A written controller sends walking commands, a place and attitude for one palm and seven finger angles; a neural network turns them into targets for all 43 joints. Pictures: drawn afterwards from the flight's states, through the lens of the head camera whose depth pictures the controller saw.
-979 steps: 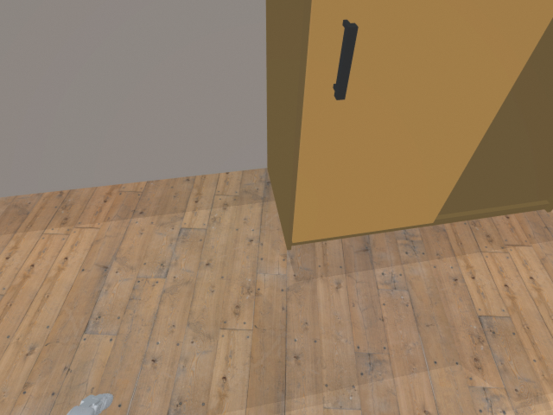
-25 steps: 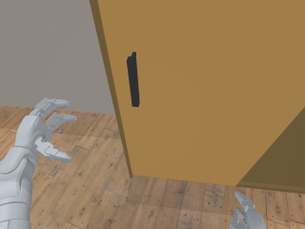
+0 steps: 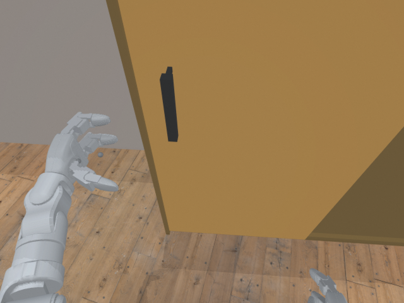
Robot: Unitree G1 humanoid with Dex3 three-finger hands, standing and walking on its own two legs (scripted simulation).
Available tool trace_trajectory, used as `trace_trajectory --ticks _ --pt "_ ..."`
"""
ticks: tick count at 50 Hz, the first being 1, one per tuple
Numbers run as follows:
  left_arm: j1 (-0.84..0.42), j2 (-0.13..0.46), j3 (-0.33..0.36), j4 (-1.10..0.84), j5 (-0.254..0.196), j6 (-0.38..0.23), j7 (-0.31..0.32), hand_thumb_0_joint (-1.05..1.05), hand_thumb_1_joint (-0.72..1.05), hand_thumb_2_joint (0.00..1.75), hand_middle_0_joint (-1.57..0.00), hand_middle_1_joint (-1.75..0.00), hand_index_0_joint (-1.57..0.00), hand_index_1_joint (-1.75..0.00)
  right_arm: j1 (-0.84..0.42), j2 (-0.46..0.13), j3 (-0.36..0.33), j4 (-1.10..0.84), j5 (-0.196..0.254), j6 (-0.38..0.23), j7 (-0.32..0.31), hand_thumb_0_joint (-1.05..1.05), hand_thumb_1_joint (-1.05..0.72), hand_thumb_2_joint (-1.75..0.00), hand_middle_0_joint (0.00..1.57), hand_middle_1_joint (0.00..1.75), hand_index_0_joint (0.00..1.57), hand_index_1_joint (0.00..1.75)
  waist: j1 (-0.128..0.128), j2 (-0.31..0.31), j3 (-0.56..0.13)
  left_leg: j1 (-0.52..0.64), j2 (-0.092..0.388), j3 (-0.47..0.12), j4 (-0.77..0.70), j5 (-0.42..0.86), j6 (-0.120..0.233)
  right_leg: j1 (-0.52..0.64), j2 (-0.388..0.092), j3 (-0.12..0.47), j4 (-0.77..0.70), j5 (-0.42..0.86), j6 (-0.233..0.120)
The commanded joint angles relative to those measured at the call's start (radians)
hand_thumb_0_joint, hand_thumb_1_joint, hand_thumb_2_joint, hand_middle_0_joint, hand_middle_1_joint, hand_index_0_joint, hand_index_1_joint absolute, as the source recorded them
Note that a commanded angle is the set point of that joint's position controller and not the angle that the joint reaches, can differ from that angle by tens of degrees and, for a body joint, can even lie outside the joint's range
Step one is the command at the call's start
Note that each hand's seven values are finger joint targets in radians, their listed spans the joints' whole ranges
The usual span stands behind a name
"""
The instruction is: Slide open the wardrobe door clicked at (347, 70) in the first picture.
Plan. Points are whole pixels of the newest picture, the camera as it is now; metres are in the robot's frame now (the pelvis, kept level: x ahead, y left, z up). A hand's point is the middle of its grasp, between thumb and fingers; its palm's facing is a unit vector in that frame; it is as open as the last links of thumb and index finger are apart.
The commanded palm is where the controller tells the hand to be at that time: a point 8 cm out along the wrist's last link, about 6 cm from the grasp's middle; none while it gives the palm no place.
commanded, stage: move the hooked fingers beside the handle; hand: left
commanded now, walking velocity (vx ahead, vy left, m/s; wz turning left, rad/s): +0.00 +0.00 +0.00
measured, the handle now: (171, 106) +0.52 +0.10 +0.10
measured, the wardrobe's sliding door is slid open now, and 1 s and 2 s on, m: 0.00 0.00 0.00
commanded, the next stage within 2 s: feel for the door with the fingertips in 1.74 s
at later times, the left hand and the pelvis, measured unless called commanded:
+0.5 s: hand (125, 131) +0.43 +0.19 +0.11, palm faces -0.01 -1.00 +0.01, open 14.0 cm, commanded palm +0.40 +0.24 +0.11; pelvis +0.00 +0.00 -0.01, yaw +0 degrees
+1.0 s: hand (140, 118) +0.47 +0.16 +0.11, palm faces +0.01 -1.00 +0.00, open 14.0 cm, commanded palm +0.43 +0.22 +0.11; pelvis +0.01 -0.01 -0.01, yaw -2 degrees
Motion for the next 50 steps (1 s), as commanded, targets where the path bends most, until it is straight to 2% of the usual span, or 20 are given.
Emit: trace_trajectory --ticks 1,5,6,10,11,15,16,18,23,26,30,31,33,36,39,40,41,45,48,50 --pt "-0.42 0.243 0.062 -0.172 0.001 -0.067 0.025 0.0 -0.5 0.3 -0.3 -1.2 -0.3 -1.2 -0.032 -0.142 -0.057 -0.129 -0.007 -0.037 -0.012 0.0 -0.9 -0.9 0.2 0.3 0.2 0.3 -0.011 0.027 -0.243 0.267 0.008 -0.069 -0.07 0.128 0.007 -0.095 0.012 0.009 -0.102 0.225 -0.001" --pt "-0.434 0.211 0.037 -0.168 0.006 -0.085 0.029 0.0 -0.5 0.3 -0.3 -1.2 -0.3 -1.2 -0.024 -0.141 -0.061 -0.133 -0.008 -0.028 -0.004 0.0 -0.9 -0.9 0.2 0.3 0.2 0.3 -0.009 0.065 -0.306 0.315 0.011 -0.069 -0.059 0.182 -0.001 -0.096 0.015 0.005 -0.083 0.268 -0.004" --pt "-0.439 0.196 0.024 -0.145 0.004 -0.087 0.031 0.0 -0.5 0.3 -0.3 -1.2 -0.3 -1.2 -0.014 -0.141 -0.061 -0.13 -0.009 -0.026 -0.003 0.0 -0.9 -0.9 0.2 0.3 0.2 0.3 -0.018 0.011 -0.299 0.302 0.012 -0.072 -0.052 0.185 0.005 -0.093 0.018 0.003 -0.085 0.273 -0.003" --pt "-0.503 0.226 0.041 -0.073 0.014 -0.091 0.041 0.0 -0.5 0.3 -0.3 -1.2 -0.3 -1.2 -0.004 -0.147 -0.063 -0.115 -0.007 -0.009 -0.001 0.0 -0.9 -0.9 0.2 0.3 0.2 0.3 -0.024 0.027 -0.267 0.27 0.012 -0.07 -0.052 0.153 0.002 -0.119 0.016 0.009 -0.083 0.255 -0.001" --pt "-0.51 0.221 0.033 -0.054 0.016 -0.093 0.044 0.0 -0.5 0.3 -0.3 -1.2 -0.3 -1.2 0.004 -0.149 -0.062 -0.113 -0.009 -0.004 0.001 0.0 -0.9 -0.9 0.2 0.3 0.2 0.3 -0.028 -0.004 -0.264 0.253 0.009 -0.068 -0.048 0.148 0.008 -0.111 0.017 0.009 -0.085 0.25 0.0" --pt "-0.621 0.195 0.0 -0.019 0.031 -0.105 0.059 0.0 -0.5 0.3 -0.3 -1.2 -0.3 -1.2 0.013 -0.146 -0.064 -0.106 -0.008 0.009 0.004 0.0 -0.9 -0.9 0.2 0.3 0.2 0.3 -0.045 0.048 -0.267 0.271 0.013 -0.075 -0.045 0.123 0.002 -0.162 0.016 0.008 -0.079 0.214 -0.001" --pt "-0.626 0.205 0.007 -0.003 0.032 -0.113 0.064 0.0 -0.5 0.3 -0.3 -1.2 -0.3 -1.2 0.022 -0.149 -0.065 -0.102 -0.011 0.01 0.004 0.0 -0.9 -0.9 0.2 0.3 0.2 0.3 -0.046 0.01 -0.277 0.255 0.011 -0.073 -0.035 0.129 0.007 -0.142 0.017 0.012 -0.079 0.222 -0.001" --pt "-0.641 0.243 0.04 0.016 0.037 -0.128 0.068 0.0 -0.5 0.3 -0.3 -1.2 -0.3 -1.2 0.032 -0.153 -0.071 -0.096 -0.013 0.017 0.004 0.0 -0.9 -0.9 0.2 0.3 0.2 0.3 -0.04 0.027 -0.325 0.269 0.011 -0.067 -0.024 0.153 0.006 -0.135 0.016 0.019 -0.068 0.252 0.0" --pt "-0.716 0.259 0.044 0.097 0.052 -0.156 0.08 0.0 -0.5 0.3 -0.3 -1.2 -0.3 -1.2 0.06 -0.155 -0.072 -0.08 -0.016 0.031 0.01 0.0 -0.9 -0.9 0.2 0.3 0.2 0.3 -0.049 0.039 -0.343 0.253 0.012 -0.066 -0.007 0.163 0.005 -0.15 0.017 0.02 -0.051 0.263 0.001" --pt "-0.735 0.268 0.048 0.167 0.055 -0.162 0.077 0.0 -0.5 0.3 -0.3 -1.2 -0.3 -1.2 0.081 -0.158 -0.072 -0.073 -0.017 0.046 0.013 0.0 -0.9 -0.9 0.2 0.3 0.2 0.3 -0.053 -0.007 -0.332 0.209 0.008 -0.06 0.004 0.172 0.011 -0.129 0.018 0.024 -0.047 0.291 0.003" --pt "-0.806 0.241 0.019 0.186 0.067 -0.175 0.078 0.0 -0.5 0.3 -0.3 -1.2 -0.3 -1.2 0.1 -0.156 -0.079 -0.07 -0.019 0.056 0.021 0.0 -0.9 -0.9 0.2 0.3 0.2 0.3 -0.067 0.054 -0.362 0.245 0.012 -0.059 0.019 0.196 0.006 -0.177 0.022 0.022 -0.033 0.299 0.003" --pt "-0.782 0.263 0.046 0.198 0.065 -0.183 0.083 0.0 -0.5 0.3 -0.3 -1.2 -0.3 -1.2 0.112 -0.159 -0.083 -0.069 -0.021 0.059 0.022 0.0 -0.9 -0.9 0.2 0.3 0.2 0.3 -0.057 0.01 -0.374 0.23 0.011 -0.061 0.027 0.216 0.01 -0.148 0.025 0.021 -0.028 0.319 0.0" --pt "-0.768 0.252 0.046 0.196 0.063 -0.19 0.083 0.0 -0.5 0.3 -0.3 -1.2 -0.3 -1.2 0.113 -0.157 -0.086 -0.073 -0.019 0.063 0.027 0.0 -0.9 -0.9 0.2 0.3 0.2 0.3 -0.054 0.027 -0.398 0.242 0.011 -0.052 0.031 0.236 0.01 -0.149 0.026 0.025 -0.023 0.352 0.004" --pt "-0.819 0.259 0.049 0.242 0.068 -0.198 0.092 0.0 -0.5 0.3 -0.3 -1.2 -0.3 -1.2 0.133 -0.159 -0.086 -0.062 -0.024 0.073 0.029 0.0 -0.9 -0.9 0.2 0.3 0.2 0.3 -0.069 -0.018 -0.358 0.189 0.007 -0.05 0.04 0.214 0.015 -0.149 0.027 0.026 -0.023 0.345 0.007" --pt "-0.847 0.264 0.047 0.238 0.086 -0.206 0.103 0.0 -0.5 0.3 -0.3 -1.2 -0.3 -1.2 0.14 -0.157 -0.089 -0.061 -0.023 0.084 0.032 0.0 -0.9 -0.9 0.2 0.3 0.2 0.3 -0.07 0.039 -0.389 0.216 0.009 -0.049 0.044 0.241 0.012 -0.169 0.026 0.029 -0.01 0.365 0.006" --pt "-0.872 0.244 0.033 0.242 0.086 -0.209 0.105 0.0 -0.5 0.3 -0.3 -1.2 -0.3 -1.2 0.144 -0.155 -0.09 -0.058 -0.025 0.084 0.035 0.0 -0.9 -0.9 0.2 0.3 0.2 0.3 -0.081 0.031 -0.39 0.223 0.009 -0.047 0.051 0.243 0.013 -0.181 0.028 0.029 -0.011 0.369 0.009" --pt "-0.861 0.283 0.067 0.262 0.09 -0.215 0.113 0.0 -0.5 0.3 -0.3 -1.2 -0.3 -1.2 0.157 -0.159 -0.092 -0.052 -0.027 0.088 0.035 0.0 -0.9 -0.9 0.2 0.3 0.2 0.3 -0.075 -0.002 -0.389 0.204 0.01 -0.05 0.057 0.247 0.015 -0.164 0.03 0.028 -0.008 0.371 0.007" --pt "-0.813 0.302 0.088 0.25 0.094 -0.225 0.115 0.0 -0.5 0.3 -0.3 -1.2 -0.3 -1.2 0.154 -0.159 -0.092 -0.066 -0.029 0.098 0.04 0.0 -0.9 -0.9 0.2 0.3 0.2 0.3 -0.054 0.043 -0.43 0.209 0.009 -0.04 0.056 0.272 0.012 -0.139 0.028 0.035 0.003 0.413 0.006" --pt "-0.764 0.245 0.046 0.233 0.094 -0.223 0.109 0.0 -0.5 0.3 -0.3 -1.2 -0.3 -1.2 0.145 -0.151 -0.092 -0.082 -0.025 0.106 0.045 0.0 -0.9 -0.9 0.2 0.3 0.2 0.3 -0.054 0.033 -0.421 0.21 0.007 -0.035 0.058 0.285 0.013 -0.138 0.032 0.03 0.005 0.433 0.008" --pt "-0.751 0.257 0.06 0.224 0.084 -0.214 0.104 0.0 -0.5 0.3 -0.3 -1.2 -0.3 -1.2 0.145 -0.155 -0.095 -0.087 -0.025 0.108 0.047 0.0 -0.9 -0.9 0.2 0.3 0.2 0.3 -0.052 0.005 -0.404 0.195 0.007 -0.033 0.056 0.267 0.015 -0.133 0.034 0.033 -0.002 0.432 0.01"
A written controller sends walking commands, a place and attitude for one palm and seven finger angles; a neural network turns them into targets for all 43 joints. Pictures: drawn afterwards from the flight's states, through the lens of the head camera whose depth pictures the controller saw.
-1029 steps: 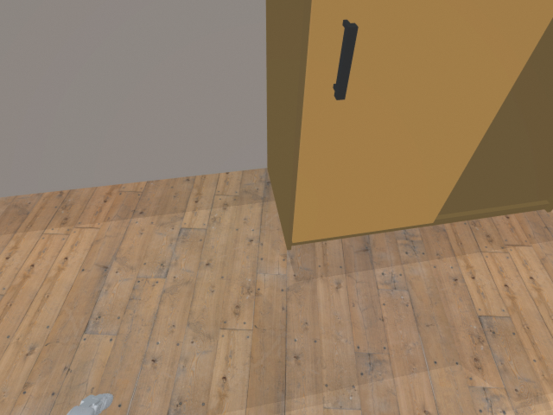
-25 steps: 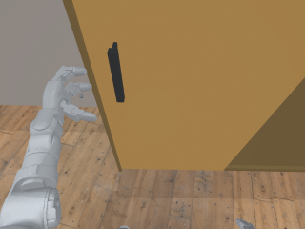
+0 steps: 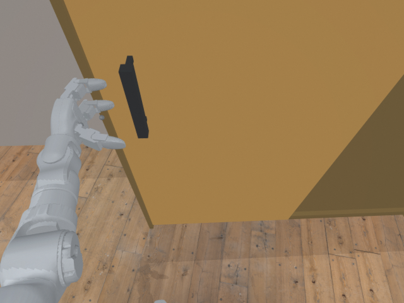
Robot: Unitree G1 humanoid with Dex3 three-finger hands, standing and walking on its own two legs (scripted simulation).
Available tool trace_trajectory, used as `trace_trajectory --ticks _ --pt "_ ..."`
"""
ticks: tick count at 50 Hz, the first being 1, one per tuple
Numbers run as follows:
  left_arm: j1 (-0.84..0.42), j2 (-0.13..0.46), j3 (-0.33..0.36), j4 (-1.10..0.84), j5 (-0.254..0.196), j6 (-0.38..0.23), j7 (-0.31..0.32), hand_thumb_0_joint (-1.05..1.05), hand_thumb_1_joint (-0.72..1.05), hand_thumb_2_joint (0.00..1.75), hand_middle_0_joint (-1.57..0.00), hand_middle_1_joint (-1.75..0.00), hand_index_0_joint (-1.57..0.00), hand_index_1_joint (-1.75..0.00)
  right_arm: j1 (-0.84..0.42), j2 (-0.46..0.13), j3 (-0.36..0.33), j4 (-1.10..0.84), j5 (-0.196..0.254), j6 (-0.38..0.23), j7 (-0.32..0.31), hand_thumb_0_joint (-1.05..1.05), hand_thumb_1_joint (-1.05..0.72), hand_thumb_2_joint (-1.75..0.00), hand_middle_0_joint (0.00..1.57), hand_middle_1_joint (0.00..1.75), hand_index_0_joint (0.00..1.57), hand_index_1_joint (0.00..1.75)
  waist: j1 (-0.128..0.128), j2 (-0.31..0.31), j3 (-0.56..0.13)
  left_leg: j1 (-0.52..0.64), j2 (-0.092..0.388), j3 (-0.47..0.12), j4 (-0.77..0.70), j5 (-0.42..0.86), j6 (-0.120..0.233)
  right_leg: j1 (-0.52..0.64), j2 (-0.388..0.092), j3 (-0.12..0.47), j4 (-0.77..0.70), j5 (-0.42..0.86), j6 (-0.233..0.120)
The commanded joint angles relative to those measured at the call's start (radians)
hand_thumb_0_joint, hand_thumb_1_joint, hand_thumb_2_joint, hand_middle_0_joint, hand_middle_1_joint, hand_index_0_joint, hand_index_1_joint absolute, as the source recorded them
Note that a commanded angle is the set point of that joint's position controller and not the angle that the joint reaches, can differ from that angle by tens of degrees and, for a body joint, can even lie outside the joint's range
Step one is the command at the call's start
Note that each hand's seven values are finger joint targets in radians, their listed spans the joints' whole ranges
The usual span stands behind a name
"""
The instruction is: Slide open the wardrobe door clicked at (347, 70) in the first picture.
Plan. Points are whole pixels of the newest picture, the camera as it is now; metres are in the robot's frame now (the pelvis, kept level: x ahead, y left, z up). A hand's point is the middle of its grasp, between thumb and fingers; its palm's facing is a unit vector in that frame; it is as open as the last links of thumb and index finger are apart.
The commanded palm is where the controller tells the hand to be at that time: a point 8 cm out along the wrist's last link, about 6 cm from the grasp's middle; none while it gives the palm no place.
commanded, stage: move the hooked fingers beside the handle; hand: left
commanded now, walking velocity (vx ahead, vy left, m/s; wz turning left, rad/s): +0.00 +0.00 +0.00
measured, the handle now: (137, 99) +0.51 +0.13 +0.12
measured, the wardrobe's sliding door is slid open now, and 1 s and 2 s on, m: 0.00 0.00 0.00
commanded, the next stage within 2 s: feel for the door with the fingertips in 0.74 s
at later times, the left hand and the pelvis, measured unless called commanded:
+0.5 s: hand (107, 120) +0.44 +0.18 +0.12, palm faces +0.04 -1.00 +0.00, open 14.0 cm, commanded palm +0.41 +0.24 +0.12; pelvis -0.01 +0.00 +0.00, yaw +1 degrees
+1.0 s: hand (109, 124) +0.44 +0.18 +0.12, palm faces +0.03 -1.00 +0.01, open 14.0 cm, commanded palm +0.41 +0.22 +0.12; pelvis +0.00 +0.00 +0.00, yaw +0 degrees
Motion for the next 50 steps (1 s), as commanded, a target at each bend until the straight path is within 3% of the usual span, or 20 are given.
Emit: trace_trajectory --ticks 1,6,9,10,13,14,16,20,22,23,28,31,33,35,36,40,41,42,45,50 --pt "-0.34 0.254 0.055 -0.222 -0.025 -0.059 -0.01 0.0 -0.5 0.3 -0.3 -1.2 -0.3 -1.2 0.046 -0.157 -0.058 -0.115 -0.003 -0.026 -0.013 0.0 -0.9 -0.9 0.2 0.3 0.2 0.3 0.032 -0.027 -0.358 0.319 -0.027 -0.045 -0.03 0.312 0.036 0.052 0.007 0.015 -0.097 0.485 0.026" --pt "-0.399 0.239 0.025 -0.261 -0.029 -0.06 -0.012 0.0 -0.5 0.3 -0.3 -1.2 -0.3 -1.2 0.03 -0.151 -0.053 -0.114 0.003 -0.021 -0.023 0.0 -0.9 -0.9 0.2 0.3 0.2 0.3 0.01 -0.005 -0.309 0.311 -0.029 -0.042 -0.036 0.263 0.039 0.029 0.003 0.022 -0.111 0.451 0.029" --pt "-0.491 0.168 -0.045 -0.29 -0.022 -0.081 -0.005 0.0 -0.5 0.3 -0.3 -1.2 -0.3 -1.2 0.018 -0.142 -0.052 -0.099 0.004 -0.028 -0.023 0.0 -0.9 -0.9 0.2 0.3 0.2 0.3 -0.012 0.067 -0.307 0.379 -0.022 -0.061 -0.038 0.242 0.029 -0.052 0.006 0.012 -0.113 0.376 0.023" --pt "-0.488 0.164 -0.044 -0.296 -0.024 -0.088 -0.002 0.0 -0.5 0.3 -0.3 -1.2 -0.3 -1.2 0.019 -0.143 -0.054 -0.098 0.002 -0.033 -0.021 0.0 -0.9 -0.9 0.2 0.3 0.2 0.3 -0.005 0.073 -0.33 0.398 -0.021 -0.069 -0.038 0.237 0.026 -0.059 0.008 0.007 -0.11 0.353 0.02" --pt "-0.496 0.165 -0.044 -0.258 -0.025 -0.089 0.008 0.0 -0.5 0.3 -0.3 -1.2 -0.3 -1.2 0.017 -0.148 -0.052 -0.083 0.003 -0.039 -0.024 0.0 -0.9 -0.9 0.2 0.3 0.2 0.3 -0.014 0.037 -0.334 0.394 -0.019 -0.077 -0.037 0.219 0.026 -0.066 0.008 0.005 -0.112 0.33 0.021" --pt "-0.502 0.152 -0.055 -0.206 -0.027 -0.079 0.008 0.0 -0.5 0.3 -0.3 -1.2 -0.3 -1.2 0.016 -0.147 -0.048 -0.077 0.003 -0.039 -0.025 0.0 -0.9 -0.9 0.2 0.3 0.2 0.3 -0.021 0.011 -0.295 0.361 -0.021 -0.074 -0.041 0.188 0.027 -0.072 0.006 0.007 -0.12 0.314 0.024" --pt "-0.494 0.212 -0.007 -0.154 -0.02 -0.07 0.016 0.0 -0.5 0.3 -0.3 -1.2 -0.3 -1.2 0.026 -0.156 -0.048 -0.072 0.0 -0.037 -0.028 0.0 -0.9 -0.9 0.2 0.3 0.2 0.3 -0.011 -0.039 -0.287 0.313 -0.024 -0.074 -0.041 0.167 0.032 -0.045 0.002 0.009 -0.119 0.303 0.025" --pt "-0.545 0.182 -0.039 -0.129 0.0 -0.067 0.028 0.0 -0.5 0.3 -0.3 -1.2 -0.3 -1.2 0.021 -0.149 -0.042 -0.081 -0.001 -0.04 -0.023 0.0 -0.9 -0.9 0.2 0.3 0.2 0.3 -0.015 0.021 -0.286 0.317 -0.023 -0.074 -0.043 0.156 0.027 -0.083 -0.003 0.008 -0.111 0.279 0.023" --pt "-0.513 0.223 0.002 -0.158 0.006 -0.092 0.039 0.0 -0.5 0.3 -0.3 -1.2 -0.3 -1.2 0.024 -0.152 -0.045 -0.092 -0.005 -0.04 -0.018 0.0 -0.9 -0.9 0.2 0.3 0.2 0.3 0.011 0.049 -0.359 0.347 -0.023 -0.076 -0.033 0.201 0.023 -0.057 0.0 0.007 -0.089 0.308 0.017" --pt "-0.52 0.207 -0.008 -0.179 0.005 -0.103 0.04 0.0 -0.5 0.3 -0.3 -1.2 -0.3 -1.2 0.022 -0.148 -0.045 -0.096 -0.005 -0.04 -0.016 0.0 -0.9 -0.9 0.2 0.3 0.2 0.3 0.009 0.061 -0.374 0.367 -0.021 -0.078 -0.031 0.221 0.02 -0.059 0.002 0.004 -0.084 0.318 0.016" --pt "-0.51 0.238 0.013 -0.12 0.003 -0.1 0.033 0.0 -0.5 0.3 -0.3 -1.2 -0.3 -1.2 0.034 -0.155 -0.046 -0.096 -0.002 -0.033 -0.018 0.0 -0.9 -0.9 0.2 0.3 0.2 0.3 -0.002 -0.036 -0.315 0.277 -0.023 -0.064 -0.035 0.169 0.029 -0.032 0.005 0.014 -0.096 0.319 0.028" --pt "-0.523 0.219 -0.006 -0.135 0.006 -0.098 0.027 0.0 -0.5 0.3 -0.3 -1.2 -0.3 -1.2 0.039 -0.154 -0.047 -0.099 -0.004 -0.031 -0.021 0.0 -0.9 -0.9 0.2 0.3 0.2 0.3 -0.006 0.009 -0.324 0.299 -0.025 -0.063 -0.031 0.179 0.031 -0.043 0.005 0.013 -0.097 0.316 0.025" --pt "-0.5 0.267 0.038 -0.181 0.002 -0.108 0.023 0.0 -0.5 0.3 -0.3 -1.2 -0.3 -1.2 0.042 -0.157 -0.051 -0.099 -0.004 -0.03 -0.021 0.0 -0.9 -0.9 0.2 0.3 0.2 0.3 0.018 0.053 -0.382 0.336 -0.022 -0.065 -0.028 0.221 0.026 -0.026 0.006 0.015 -0.088 0.347 0.019" --pt "-0.486 0.198 -0.013 -0.218 -0.007 -0.113 0.014 0.0 -0.5 0.3 -0.3 -1.2 -0.3 -1.2 0.037 -0.147 -0.05 -0.102 -0.002 -0.032 -0.018 0.0 -0.9 -0.9 0.2 0.3 0.2 0.3 0.011 0.077 -0.395 0.379 -0.019 -0.069 -0.027 0.25 0.021 -0.042 0.012 0.006 -0.086 0.355 0.016" --pt "-0.503 0.155 -0.05 -0.236 -0.012 -0.117 0.011 0.0 -0.5 0.3 -0.3 -1.2 -0.3 -1.2 0.04 -0.143 -0.052 -0.099 -0.001 -0.035 -0.017 0.0 -0.9 -0.9 0.2 0.3 0.2 0.3 -0.008 0.064 -0.393 0.395 -0.017 -0.074 -0.021 0.262 0.024 -0.053 0.015 -0.002 -0.086 0.354 0.016" --pt "-0.439 0.168 -0.03 -0.186 -0.021 -0.082 0.013 0.0 -0.5 0.3 -0.3 -1.2 -0.3 -1.2 0.041 -0.153 -0.055 -0.089 0.002 -0.031 -0.016 0.0 -0.9 -0.9 0.2 0.3 0.2 0.3 0.002 0.021 -0.32 0.349 -0.017 -0.072 -0.037 0.223 0.024 -0.06 0.016 -0.002 -0.102 0.336 0.019" --pt "-0.435 0.195 -0.001 -0.17 -0.024 -0.074 0.019 0.0 -0.5 0.3 -0.3 -1.2 -0.3 -1.2 0.049 -0.156 -0.054 -0.085 -0.001 -0.03 -0.018 0.0 -0.9 -0.9 0.2 0.3 0.2 0.3 0.004 -0.025 -0.303 0.319 -0.022 -0.069 -0.037 0.223 0.031 -0.033 0.014 -0.002 -0.107 0.348 0.021" --pt "-0.426 0.205 0.001 -0.175 -0.019 -0.067 0.019 0.0 -0.5 0.3 -0.3 -1.2 -0.3 -1.2 0.041 -0.156 -0.054 -0.09 0.002 -0.029 -0.018 0.0 -0.9 -0.9 0.2 0.3 0.2 0.3 0.011 -0.004 -0.305 0.314 -0.021 -0.064 -0.042 0.22 0.028 -0.032 0.01 0.002 -0.103 0.354 0.022" --pt "-0.421 0.151 -0.034 -0.247 -0.017 -0.066 0.031 0.0 -0.5 0.3 -0.3 -1.2 -0.3 -1.2 0.027 -0.144 -0.054 -0.106 0.001 -0.033 -0.012 0.0 -0.9 -0.9 0.2 0.3 0.2 0.3 0.018 0.035 -0.338 0.353 -0.023 -0.061 -0.041 0.245 0.026 -0.03 0.01 0.0 -0.1 0.369 0.02" --pt "-0.43 0.101 -0.065 -0.291 -0.012 -0.087 0.06 0.0 -0.5 0.3 -0.3 -1.2 -0.3 -1.2 0.02 -0.139 -0.058 -0.102 -0.003 -0.043 -0.004 0.0 -0.9 -0.9 0.2 0.3 0.2 0.3 0.006 0.02 -0.336 0.389 -0.019 -0.07 -0.032 0.258 0.023 -0.054 0.015 -0.005 -0.096 0.366 0.019"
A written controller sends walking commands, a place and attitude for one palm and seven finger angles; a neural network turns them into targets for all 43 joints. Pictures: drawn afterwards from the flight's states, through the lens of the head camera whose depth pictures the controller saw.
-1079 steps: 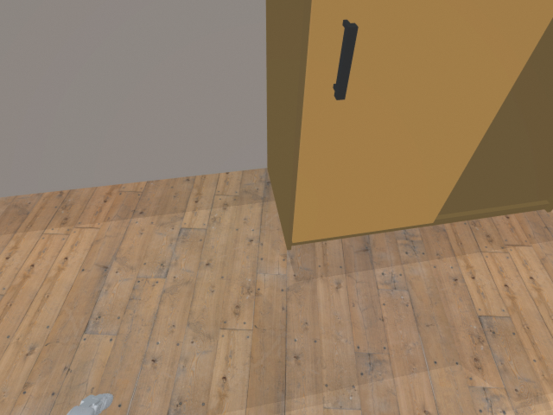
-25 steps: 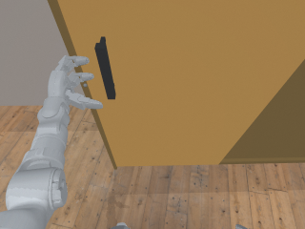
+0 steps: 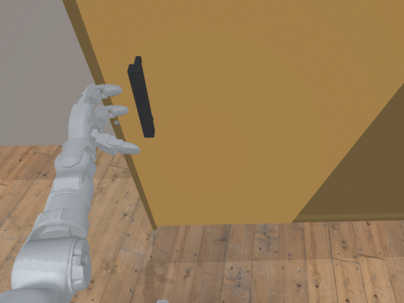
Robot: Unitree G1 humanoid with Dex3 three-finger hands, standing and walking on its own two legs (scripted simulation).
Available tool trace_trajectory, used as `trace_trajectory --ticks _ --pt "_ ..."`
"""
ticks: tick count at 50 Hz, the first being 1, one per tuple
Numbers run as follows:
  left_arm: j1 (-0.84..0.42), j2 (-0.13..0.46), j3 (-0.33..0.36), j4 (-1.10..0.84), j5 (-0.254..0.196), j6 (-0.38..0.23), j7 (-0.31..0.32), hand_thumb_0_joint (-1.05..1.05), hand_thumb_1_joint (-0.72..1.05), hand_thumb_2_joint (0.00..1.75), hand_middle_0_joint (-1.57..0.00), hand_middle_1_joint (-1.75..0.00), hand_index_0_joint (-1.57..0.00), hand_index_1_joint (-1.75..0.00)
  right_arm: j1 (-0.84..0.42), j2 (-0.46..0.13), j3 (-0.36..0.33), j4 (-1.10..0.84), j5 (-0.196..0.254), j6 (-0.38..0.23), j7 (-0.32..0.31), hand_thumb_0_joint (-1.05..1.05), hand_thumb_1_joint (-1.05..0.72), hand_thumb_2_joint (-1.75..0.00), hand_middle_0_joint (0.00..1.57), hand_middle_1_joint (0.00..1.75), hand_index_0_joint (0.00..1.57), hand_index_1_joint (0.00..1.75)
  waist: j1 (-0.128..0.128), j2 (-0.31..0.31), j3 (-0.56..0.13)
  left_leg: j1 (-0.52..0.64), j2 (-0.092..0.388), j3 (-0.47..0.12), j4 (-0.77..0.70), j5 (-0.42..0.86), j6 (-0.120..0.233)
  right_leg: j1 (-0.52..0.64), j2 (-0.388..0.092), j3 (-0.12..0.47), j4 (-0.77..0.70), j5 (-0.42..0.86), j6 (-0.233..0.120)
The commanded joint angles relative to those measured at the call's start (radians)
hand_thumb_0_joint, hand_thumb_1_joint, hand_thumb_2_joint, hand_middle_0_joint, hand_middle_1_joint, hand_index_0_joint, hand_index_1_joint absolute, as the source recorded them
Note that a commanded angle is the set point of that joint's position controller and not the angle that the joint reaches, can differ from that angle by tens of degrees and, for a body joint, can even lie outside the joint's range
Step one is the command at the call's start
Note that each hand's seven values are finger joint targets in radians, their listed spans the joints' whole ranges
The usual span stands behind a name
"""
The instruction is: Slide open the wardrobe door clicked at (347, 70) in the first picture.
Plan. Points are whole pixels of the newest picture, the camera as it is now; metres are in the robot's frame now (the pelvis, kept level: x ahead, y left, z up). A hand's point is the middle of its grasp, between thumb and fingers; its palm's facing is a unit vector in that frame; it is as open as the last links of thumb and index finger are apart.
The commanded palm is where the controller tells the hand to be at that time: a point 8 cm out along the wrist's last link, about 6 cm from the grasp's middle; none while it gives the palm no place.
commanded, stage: feel for the door with the fingertips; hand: left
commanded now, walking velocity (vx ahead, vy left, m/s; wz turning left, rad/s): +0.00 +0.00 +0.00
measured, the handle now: (144, 99) +0.51 +0.12 +0.12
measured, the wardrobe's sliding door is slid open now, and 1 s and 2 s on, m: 0.00 0.00 0.00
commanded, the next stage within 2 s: slide the fingers in behind the handle in 0.60 s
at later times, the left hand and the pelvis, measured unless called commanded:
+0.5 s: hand (127, 115) +0.46 +0.15 +0.12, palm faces +0.04 -1.00 -0.01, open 13.9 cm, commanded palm +0.43 +0.20 +0.12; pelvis +0.00 -0.01 +0.00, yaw +0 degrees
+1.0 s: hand (130, 115) +0.46 +0.14 +0.12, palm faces +0.03 -1.00 +0.01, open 13.9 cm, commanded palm +0.43 +0.20 +0.12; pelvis -0.01 -0.01 +0.00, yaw +0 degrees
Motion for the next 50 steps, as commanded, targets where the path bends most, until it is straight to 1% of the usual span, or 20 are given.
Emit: trace_trajectory --ticks 1,4,5,6,8,10,11,14,16,18,20,21,23,29,31,33,39,44,48,50 --pt "-0.454 0.167 0.003 -0.255 -0.008 -0.083 0.018 0.0 -0.5 0.3 -0.3 -1.2 -0.3 -1.2 0.04 -0.146 -0.055 -0.097 -0.008 -0.043 -0.008 0.0 -0.9 -0.9 0.2 0.3 0.2 0.3 -0.008 -0.003 -0.337 0.379 -0.016 -0.061 -0.043 0.258 0.021 -0.049 0.017 0.002 -0.105 0.367 0.016" --pt "-0.508 0.186 0.01 -0.211 0.004 -0.07 0.031 0.0 -0.5 0.3 -0.3 -1.2 -0.3 -1.2 0.03 -0.145 -0.051 -0.085 -0.006 -0.04 -0.01 0.0 -0.9 -0.9 0.2 0.3 0.2 0.3 -0.017 -0.002 -0.291 0.342 -0.017 -0.059 -0.05 0.198 0.019 -0.067 0.012 0.009 -0.113 0.331 0.019" --pt "-0.511 0.148 -0.021 -0.213 0.006 -0.066 0.032 0.0 -0.5 0.3 -0.3 -1.2 -0.3 -1.2 0.023 -0.14 -0.05 -0.09 -0.005 -0.041 -0.008 0.0 -0.9 -0.9 0.2 0.3 0.2 0.3 -0.021 0.013 -0.287 0.347 -0.019 -0.058 -0.052 0.191 0.019 -0.074 0.011 0.009 -0.115 0.324 0.019" --pt "-0.51 0.167 -0.003 -0.214 0.008 -0.07 0.041 0.0 -0.5 0.3 -0.3 -1.2 -0.3 -1.2 0.032 -0.144 -0.051 -0.089 -0.008 -0.042 -0.009 0.0 -0.9 -0.9 0.2 0.3 0.2 0.3 -0.015 -0.019 -0.303 0.344 -0.019 -0.064 -0.049 0.198 0.021 -0.059 0.011 0.005 -0.112 0.323 0.017" --pt "-0.526 0.137 -0.028 -0.226 0.014 -0.073 0.05 0.0 -0.5 0.3 -0.3 -1.2 -0.3 -1.2 0.022 -0.137 -0.05 -0.088 -0.008 -0.047 -0.006 0.0 -0.9 -0.9 0.2 0.3 0.2 0.3 -0.015 0.036 -0.327 0.38 -0.017 -0.064 -0.046 0.219 0.015 -0.076 0.011 0.006 -0.105 0.336 0.015" --pt "-0.531 0.114 -0.042 -0.227 0.012 -0.078 0.057 0.0 -0.5 0.3 -0.3 -1.2 -0.3 -1.2 0.021 -0.136 -0.049 -0.087 -0.01 -0.049 -0.003 0.0 -0.9 -0.9 0.2 0.3 0.2 0.3 -0.016 0.038 -0.338 0.388 -0.017 -0.07 -0.043 0.221 0.012 -0.082 0.012 0.002 -0.101 0.329 0.013" --pt "-0.533 0.139 -0.021 -0.195 0.013 -0.079 0.065 0.0 -0.5 0.3 -0.3 -1.2 -0.3 -1.2 0.031 -0.14 -0.049 -0.081 -0.012 -0.048 -0.005 0.0 -0.9 -0.9 0.2 0.3 0.2 0.3 -0.023 -0.007 -0.322 0.369 -0.017 -0.07 -0.04 0.211 0.016 -0.078 0.014 0.001 -0.105 0.322 0.016" --pt "-0.575 0.187 0.012 -0.131 0.021 -0.076 0.072 0.0 -0.5 0.3 -0.3 -1.2 -0.3 -1.2 0.032 -0.142 -0.044 -0.074 -0.012 -0.044 -0.009 0.0 -0.9 -0.9 0.2 0.3 0.2 0.3 -0.027 -0.049 -0.301 0.303 -0.022 -0.06 -0.045 0.169 0.021 -0.053 0.008 0.018 -0.111 0.325 0.024" --pt "-0.591 0.224 0.037 -0.116 0.03 -0.082 0.075 0.0 -0.5 0.3 -0.3 -1.2 -0.3 -1.2 0.044 -0.146 -0.043 -0.075 -0.015 -0.042 -0.012 0.0 -0.9 -0.9 0.2 0.3 0.2 0.3 -0.023 -0.044 -0.315 0.289 -0.025 -0.059 -0.044 0.175 0.024 -0.035 0.005 0.02 -0.106 0.331 0.023" --pt "-0.627 0.2 0.014 -0.118 0.038 -0.09 0.07 0.0 -0.5 0.3 -0.3 -1.2 -0.3 -1.2 0.043 -0.14 -0.041 -0.074 -0.017 -0.043 -0.009 0.0 -0.9 -0.9 0.2 0.3 0.2 0.3 -0.028 0.012 -0.34 0.318 -0.025 -0.058 -0.038 0.194 0.021 -0.054 0.005 0.021 -0.099 0.344 0.021" --pt "-0.6 0.23 0.039 -0.124 0.038 -0.107 0.06 0.0 -0.5 0.3 -0.3 -1.2 -0.3 -1.2 0.051 -0.142 -0.046 -0.072 -0.019 -0.042 -0.008 0.0 -0.9 -0.9 0.2 0.3 0.2 0.3 -0.013 0.029 -0.379 0.332 -0.023 -0.058 -0.029 0.227 0.017 -0.036 0.007 0.022 -0.089 0.371 0.017" --pt "-0.575 0.217 0.037 -0.103 0.033 -0.109 0.055 0.0 -0.5 0.3 -0.3 -1.2 -0.3 -1.2 0.06 -0.144 -0.047 -0.075 -0.019 -0.039 -0.008 0.0 -0.9 -0.9 0.2 0.3 0.2 0.3 -0.016 -0.004 -0.384 0.329 -0.025 -0.058 -0.024 0.245 0.02 -0.025 0.01 0.019 -0.087 0.391 0.017" --pt "-0.572 0.185 0.013 -0.11 0.026 -0.111 0.041 0.0 -0.5 0.3 -0.3 -1.2 -0.3 -1.2 0.063 -0.141 -0.05 -0.073 -0.018 -0.039 -0.004 0.0 -0.9 -0.9 0.2 0.3 0.2 0.3 -0.017 0.021 -0.392 0.345 -0.022 -0.056 -0.022 0.264 0.017 -0.038 0.012 0.017 -0.084 0.411 0.018" --pt "-0.638 0.148 -0.024 -0.102 0.019 -0.104 0.045 0.0 -0.5 0.3 -0.3 -1.2 -0.3 -1.2 0.08 -0.146 -0.057 -0.051 -0.015 -0.033 -0.006 0.0 -0.9 -0.9 0.2 0.3 0.2 0.3 -0.051 -0.014 -0.332 0.339 -0.017 -0.063 -0.027 0.228 0.021 -0.09 0.017 0.011 -0.102 0.365 0.023" --pt "-0.658 0.202 0.018 -0.061 0.025 -0.096 0.059 0.0 -0.5 0.3 -0.3 -1.2 -0.3 -1.2 0.094 -0.153 -0.055 -0.042 -0.019 -0.03 -0.008 0.0 -0.9 -0.9 0.2 0.3 0.2 0.3 -0.051 -0.038 -0.297 0.296 -0.021 -0.064 -0.032 0.198 0.025 -0.081 0.014 0.015 -0.108 0.343 0.024" --pt "-0.683 0.206 0.013 -0.068 0.036 -0.099 0.064 0.0 -0.5 0.3 -0.3 -1.2 -0.3 -1.2 0.091 -0.15 -0.056 -0.04 -0.018 -0.031 -0.008 0.0 -0.9 -0.9 0.2 0.3 0.2 0.3 -0.055 -0.014 -0.319 0.302 -0.023 -0.059 -0.033 0.188 0.026 -0.083 0.01 0.024 -0.111 0.341 0.027" --pt "-0.628 0.208 0.021 -0.052 0.035 -0.11 0.047 0.0 -0.5 0.3 -0.3 -1.2 -0.3 -1.2 0.092 -0.147 -0.055 -0.047 -0.02 -0.031 -0.003 0.0 -0.9 -0.9 0.2 0.3 0.2 0.3 -0.033 0.02 -0.359 0.314 -0.025 -0.054 -0.024 0.21 0.023 -0.067 0.011 0.026 -0.102 0.361 0.022" --pt "-0.64 0.178 -0.005 -0.06 0.024 -0.115 0.041 0.0 -0.5 0.3 -0.3 -1.2 -0.3 -1.2 0.08 -0.146 -0.053 -0.059 -0.017 -0.033 -0.002 0.0 -0.9 -0.9 0.2 0.3 0.2 0.3 -0.045 0.011 -0.331 0.305 -0.024 -0.055 -0.029 0.175 0.024 -0.084 0.013 0.023 -0.108 0.327 0.023" --pt "-0.594 0.246 0.055 -0.074 0.022 -0.116 0.044 0.0 -0.5 0.3 -0.3 -1.2 -0.3 -1.2 0.078 -0.151 -0.052 -0.068 -0.016 -0.028 -0.005 0.0 -0.9 -0.9 0.2 0.3 0.2 0.3 -0.02 -0.015 -0.363 0.282 -0.026 -0.05 -0.031 0.193 0.026 -0.025 0.01 0.03 -0.101 0.369 0.025" --pt "-0.57 0.202 0.028 -0.082 0.021 -0.113 0.042 0.0 -0.5 0.3 -0.3 -1.2 -0.3 -1.2 0.07 -0.144 -0.051 -0.08 -0.016 -0.029 -0.001 0.0 -0.9 -0.9 0.2 0.3 0.2 0.3 -0.017 -0.016 -0.354 0.284 -0.029 -0.045 -0.032 0.188 0.026 -0.028 0.011 0.027 -0.104 0.369 0.025"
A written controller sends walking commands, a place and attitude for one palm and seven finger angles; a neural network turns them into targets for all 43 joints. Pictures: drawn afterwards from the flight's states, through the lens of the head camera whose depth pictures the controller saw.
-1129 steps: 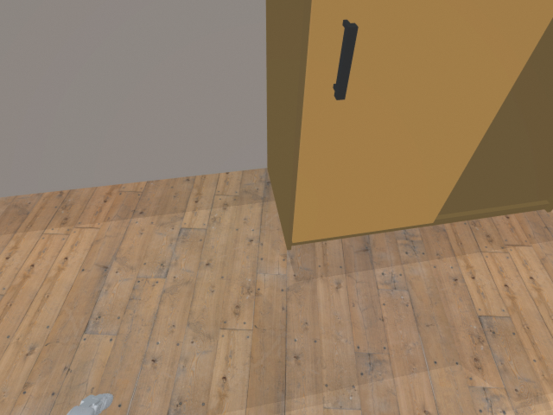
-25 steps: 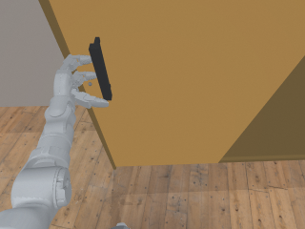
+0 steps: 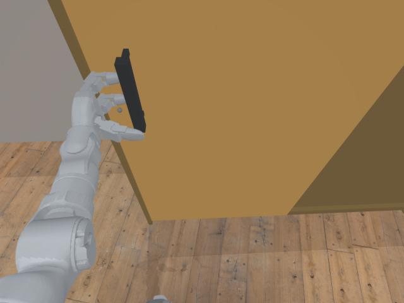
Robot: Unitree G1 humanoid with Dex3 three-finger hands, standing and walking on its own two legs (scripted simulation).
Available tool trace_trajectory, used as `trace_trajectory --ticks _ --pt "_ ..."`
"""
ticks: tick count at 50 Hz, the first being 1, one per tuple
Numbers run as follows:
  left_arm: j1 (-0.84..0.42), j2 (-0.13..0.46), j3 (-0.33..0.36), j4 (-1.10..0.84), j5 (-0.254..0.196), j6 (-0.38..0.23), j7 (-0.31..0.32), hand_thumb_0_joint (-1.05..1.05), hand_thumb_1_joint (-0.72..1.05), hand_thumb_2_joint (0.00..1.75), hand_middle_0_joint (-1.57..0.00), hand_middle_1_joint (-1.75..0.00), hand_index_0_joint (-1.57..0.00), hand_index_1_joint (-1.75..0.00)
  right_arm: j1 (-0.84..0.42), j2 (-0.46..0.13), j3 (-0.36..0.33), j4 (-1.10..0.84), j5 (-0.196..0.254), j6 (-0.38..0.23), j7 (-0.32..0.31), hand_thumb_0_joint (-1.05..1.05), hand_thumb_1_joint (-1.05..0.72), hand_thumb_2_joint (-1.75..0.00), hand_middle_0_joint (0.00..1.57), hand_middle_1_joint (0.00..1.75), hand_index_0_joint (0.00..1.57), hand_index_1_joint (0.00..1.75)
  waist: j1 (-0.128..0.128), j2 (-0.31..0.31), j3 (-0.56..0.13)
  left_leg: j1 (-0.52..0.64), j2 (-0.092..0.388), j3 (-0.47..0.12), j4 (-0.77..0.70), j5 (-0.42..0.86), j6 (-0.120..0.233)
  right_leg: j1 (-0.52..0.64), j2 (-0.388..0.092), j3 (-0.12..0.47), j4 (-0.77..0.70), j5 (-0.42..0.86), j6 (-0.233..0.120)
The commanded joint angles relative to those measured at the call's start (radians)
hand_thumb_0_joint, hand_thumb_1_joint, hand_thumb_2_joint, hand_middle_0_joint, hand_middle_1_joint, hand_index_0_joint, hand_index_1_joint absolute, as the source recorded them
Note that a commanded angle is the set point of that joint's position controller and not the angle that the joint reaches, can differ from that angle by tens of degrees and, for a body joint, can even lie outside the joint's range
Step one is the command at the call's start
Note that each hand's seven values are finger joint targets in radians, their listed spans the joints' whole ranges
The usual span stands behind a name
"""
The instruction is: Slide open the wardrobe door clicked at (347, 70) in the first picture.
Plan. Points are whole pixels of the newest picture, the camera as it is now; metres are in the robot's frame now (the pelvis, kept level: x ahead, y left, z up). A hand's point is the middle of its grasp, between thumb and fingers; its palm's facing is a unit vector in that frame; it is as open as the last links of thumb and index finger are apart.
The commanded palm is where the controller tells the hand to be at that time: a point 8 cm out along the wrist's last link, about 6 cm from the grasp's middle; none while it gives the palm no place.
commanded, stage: slide the fingers in behind the handle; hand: left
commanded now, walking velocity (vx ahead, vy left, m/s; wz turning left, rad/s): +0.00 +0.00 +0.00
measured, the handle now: (133, 93) +0.52 +0.13 +0.12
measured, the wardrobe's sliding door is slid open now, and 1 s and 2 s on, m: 0.00 0.00 0.00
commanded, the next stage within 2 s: grip the handle and tug to test in 1.52 s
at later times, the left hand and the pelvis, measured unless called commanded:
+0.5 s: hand (132, 111) +0.47 +0.13 +0.12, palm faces +0.02 -1.00 +0.01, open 14.0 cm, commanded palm +0.44 +0.18 +0.12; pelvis +0.00 +0.00 +0.00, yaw +0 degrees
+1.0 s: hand (137, 113) +0.46 +0.12 +0.12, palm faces +0.02 -1.00 +0.02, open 14.0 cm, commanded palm +0.43 +0.17 +0.12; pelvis +0.01 +0.00 +0.00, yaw +0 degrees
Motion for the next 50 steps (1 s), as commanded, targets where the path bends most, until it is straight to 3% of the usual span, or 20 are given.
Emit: trace_trajectory --ticks 1,3,4,5,6,11,17,18,19,21,23,25,26,29,32,36,40,41,45,50 --pt "-0.445 0.21 0.023 -0.244 -0.006 -0.075 0.001 0.0 -0.5 0.3 -0.3 -1.2 -0.3 -1.2 0.069 -0.145 -0.053 -0.101 -0.004 -0.032 -0.013 0.0 -0.9 -0.9 0.2 0.3 0.2 0.3 0.007 -0.006 -0.36 0.336 -0.033 -0.037 -0.044 0.193 0.036 0.02 0.005 0.03 -0.122 0.369 0.033" --pt "-0.439 0.165 -0.01 -0.27 -0.007 -0.075 0.003 0.0 -0.5 0.3 -0.3 -1.2 -0.3 -1.2 0.061 -0.14 -0.055 -0.102 -0.003 -0.034 -0.009 0.0 -0.9 -0.9 0.2 0.3 0.2 0.3 0.001 0.003 -0.364 0.367 -0.03 -0.038 -0.044 0.203 0.034 -0.003 0.007 0.027 -0.123 0.372 0.034" --pt "-0.417 0.181 0.009 -0.281 -0.008 -0.076 0.006 0.0 -0.5 0.3 -0.3 -1.2 -0.3 -1.2 0.062 -0.142 -0.058 -0.103 -0.003 -0.033 -0.009 0.0 -0.9 -0.9 0.2 0.3 0.2 0.3 0.015 0.005 -0.367 0.372 -0.028 -0.039 -0.042 0.216 0.032 0.005 0.008 0.027 -0.122 0.381 0.031" --pt "-0.418 0.149 -0.019 -0.305 -0.012 -0.073 0.005 0.0 -0.5 0.3 -0.3 -1.2 -0.3 -1.2 0.054 -0.139 -0.057 -0.108 -0.001 -0.035 -0.007 0.0 -0.9 -0.9 0.2 0.3 0.2 0.3 0.006 0.024 -0.371 0.386 -0.029 -0.034 -0.043 0.22 0.032 0.001 0.009 0.026 -0.124 0.386 0.032" --pt "-0.413 0.165 -0.001 -0.318 -0.014 -0.076 0.009 0.0 -0.5 0.3 -0.3 -1.2 -0.3 -1.2 0.061 -0.142 -0.06 -0.106 -0.003 -0.034 -0.008 0.0 -0.9 -0.9 0.2 0.3 0.2 0.3 0.012 0.004 -0.386 0.393 -0.029 -0.04 -0.039 0.24 0.032 0.016 0.01 0.023 -0.118 0.397 0.029" --pt "-0.429 0.113 -0.047 -0.307 -0.011 -0.053 0.026 0.0 -0.5 0.3 -0.3 -1.2 -0.3 -1.2 0.053 -0.14 -0.058 -0.099 -0.001 -0.035 -0.007 0.0 -0.9 -0.9 0.2 0.3 0.2 0.3 -0.003 -0.012 -0.311 0.379 -0.026 -0.048 -0.051 0.198 0.031 -0.026 0.01 0.014 -0.13 0.347 0.03" --pt "-0.451 0.093 -0.052 -0.332 0.003 -0.063 0.064 0.0 -0.5 0.3 -0.3 -1.2 -0.3 -1.2 0.044 -0.135 -0.058 -0.091 -0.005 -0.043 -0.005 0.0 -0.9 -0.9 0.2 0.3 0.2 0.3 0.002 0.015 -0.355 0.423 -0.023 -0.056 -0.049 0.221 0.024 -0.044 0.01 0.011 -0.119 0.34 0.027" --pt "-0.461 0.065 -0.077 -0.319 0.004 -0.061 0.067 0.0 -0.5 0.3 -0.3 -1.2 -0.3 -1.2 0.042 -0.131 -0.056 -0.089 -0.006 -0.045 -0.002 0.0 -0.9 -0.9 0.2 0.3 0.2 0.3 -0.008 0.012 -0.341 0.421 -0.023 -0.056 -0.049 0.212 0.024 -0.054 0.01 0.01 -0.123 0.334 0.029" --pt "-0.47 0.071 -0.068 -0.3 0.004 -0.059 0.072 0.0 -0.5 0.3 -0.3 -1.2 -0.3 -1.2 0.047 -0.133 -0.057 -0.084 -0.007 -0.045 -0.002 0.0 -0.9 -0.9 0.2 0.3 0.2 0.3 -0.01 -0.018 -0.332 0.408 -0.023 -0.056 -0.049 0.201 0.025 -0.054 0.01 0.009 -0.124 0.327 0.03" --pt "-0.465 0.139 -0.016 -0.263 0.013 -0.059 0.083 0.0 -0.5 0.3 -0.3 -1.2 -0.3 -1.2 0.058 -0.141 -0.057 -0.078 -0.011 -0.042 -0.006 0.0 -0.9 -0.9 0.2 0.3 0.2 0.3 -0.005 -0.043 -0.324 0.37 -0.025 -0.054 -0.05 0.186 0.028 -0.029 0.008 0.015 -0.125 0.324 0.031" --pt "-0.46 0.101 -0.039 -0.28 0.016 -0.059 0.087 0.0 -0.5 0.3 -0.3 -1.2 -0.3 -1.2 0.047 -0.133 -0.055 -0.09 -0.011 -0.043 -0.001 0.0 -0.9 -0.9 0.2 0.3 0.2 0.3 0.006 -0.011 -0.357 0.387 -0.029 -0.049 -0.052 0.212 0.025 -0.016 0.007 0.016 -0.116 0.356 0.03" --pt "-0.442 0.1 -0.036 -0.3 0.017 -0.063 0.086 0.0 -0.5 0.3 -0.3 -1.2 -0.3 -1.2 0.046 -0.132 -0.057 -0.093 -0.013 -0.044 0.001 0.0 -0.9 -0.9 0.2 0.3 0.2 0.3 0.013 0.008 -0.393 0.405 -0.029 -0.043 -0.046 0.24 0.024 -0.003 0.008 0.017 -0.111 0.382 0.028" --pt "-0.42 0.122 -0.014 -0.288 0.017 -0.065 0.089 0.0 -0.5 0.3 -0.3 -1.2 -0.3 -1.2 0.058 -0.136 -0.058 -0.092 -0.013 -0.041 0.001 0.0 -0.9 -0.9 0.2 0.3 0.2 0.3 0.015 -0.028 -0.399 0.399 -0.028 -0.047 -0.041 0.257 0.027 0.012 0.01 0.015 -0.108 0.399 0.028" --pt "-0.4 0.099 -0.029 -0.319 0.009 -0.062 0.081 0.0 -0.5 0.3 -0.3 -1.2 -0.3 -1.2 0.049 -0.132 -0.059 -0.101 -0.011 -0.04 0.004 0.0 -0.9 -0.9 0.2 0.3 0.2 0.3 0.016 -0.022 -0.388 0.395 -0.029 -0.037 -0.042 0.267 0.028 0.022 0.011 0.02 -0.114 0.432 0.031" --pt "-0.434 0.085 -0.051 -0.313 0.008 -0.055 0.077 0.0 -0.5 0.3 -0.3 -1.2 -0.3 -1.2 0.048 -0.131 -0.06 -0.096 -0.008 -0.034 0.003 0.0 -0.9 -0.9 0.2 0.3 0.2 0.3 -0.002 -0.037 -0.332 0.369 -0.03 -0.034 -0.047 0.234 0.031 0.012 0.01 0.022 -0.127 0.417 0.035" --pt "-0.438 0.087 -0.048 -0.334 0.004 -0.058 0.077 0.0 -0.5 0.3 -0.3 -1.2 -0.3 -1.2 0.052 -0.131 -0.062 -0.094 -0.009 -0.035 0.0 0.0 -0.9 -0.9 0.2 0.3 0.2 0.3 0.001 -0.02 -0.351 0.381 -0.033 -0.036 -0.048 0.233 0.032 0.023 0.008 0.025 -0.131 0.412 0.032" --pt "-0.39 0.033 -0.082 -0.352 -0.001 -0.058 0.078 0.0 -0.5 0.3 -0.3 -1.2 -0.3 -1.2 0.047 -0.126 -0.063 -0.091 -0.01 -0.042 0.007 0.0 -0.9 -0.9 0.2 0.3 0.2 0.3 0.008 0.008 -0.371 0.421 -0.029 -0.038 -0.045 0.269 0.026 0.005 0.012 0.016 -0.123 0.43 0.03" --pt "-0.394 0.05 -0.07 -0.347 -0.001 -0.058 0.081 0.0 -0.5 0.3 -0.3 -1.2 -0.3 -1.2 0.055 -0.13 -0.064 -0.088 -0.011 -0.041 0.007 0.0 -0.9 -0.9 0.2 0.3 0.2 0.3 0.005 -0.024 -0.371 0.408 -0.031 -0.039 -0.043 0.27 0.03 0.02 0.012 0.017 -0.124 0.437 0.031" --pt "-0.35 0.096 -0.027 -0.347 0.0 -0.04 0.088 0.0 -0.5 0.3 -0.3 -1.2 -0.3 -1.2 0.045 -0.13 -0.062 -0.097 -0.01 -0.034 0.008 0.0 -0.9 -0.9 0.2 0.3 0.2 0.3 0.027 -0.055 -0.353 0.351 -0.038 -0.026 -0.06 0.24 0.032 0.075 0.004 0.03 -0.133 0.464 0.037" --pt "-0.339 0.061 -0.052 -0.392 0.006 -0.047 0.098 0.0 -0.5 0.3 -0.3 -1.2 -0.3 -1.2 0.028 -0.121 -0.06 -0.111 -0.011 -0.036 0.011 0.0 -0.9 -0.9 0.2 0.3 0.2 0.3 0.026 -0.033 -0.34 0.361 -0.04 -0.019 -0.06 0.234 0.033 0.069 0.003 0.033 -0.138 0.46 0.037"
